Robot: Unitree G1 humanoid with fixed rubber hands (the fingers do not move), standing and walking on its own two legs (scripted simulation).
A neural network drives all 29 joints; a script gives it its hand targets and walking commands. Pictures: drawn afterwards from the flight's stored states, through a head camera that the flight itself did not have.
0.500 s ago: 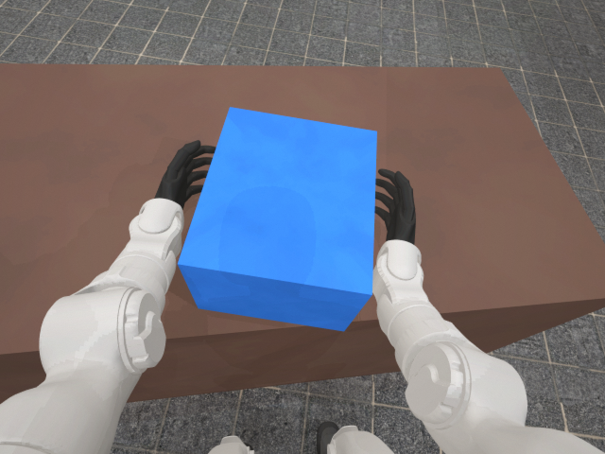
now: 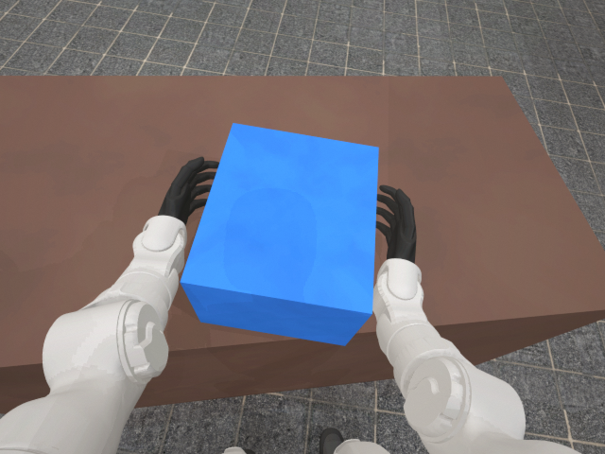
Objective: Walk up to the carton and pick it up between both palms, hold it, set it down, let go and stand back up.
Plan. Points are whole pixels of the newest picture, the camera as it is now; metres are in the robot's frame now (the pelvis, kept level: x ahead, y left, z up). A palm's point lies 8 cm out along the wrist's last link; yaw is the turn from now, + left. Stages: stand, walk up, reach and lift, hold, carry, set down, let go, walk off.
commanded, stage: reach and lift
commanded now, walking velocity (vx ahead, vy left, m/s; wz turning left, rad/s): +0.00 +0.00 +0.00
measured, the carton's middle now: (289, 235) +0.41 -0.01 -0.02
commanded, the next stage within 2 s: none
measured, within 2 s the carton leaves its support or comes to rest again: leaves its support in 0.92 s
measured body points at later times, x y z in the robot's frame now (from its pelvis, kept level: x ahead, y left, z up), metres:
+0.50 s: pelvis +0.00 +0.00 +0.00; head +0.09 +0.03 +0.44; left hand +0.44 +0.15 +0.01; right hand +0.37 -0.16 +0.01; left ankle -0.01 +0.09 -0.73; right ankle +0.02 -0.15 -0.73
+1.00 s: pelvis -0.02 +0.00 +0.00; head +0.04 +0.02 +0.45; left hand +0.41 +0.15 +0.02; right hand +0.35 -0.16 +0.02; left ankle -0.01 +0.09 -0.73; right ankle +0.02 -0.15 -0.73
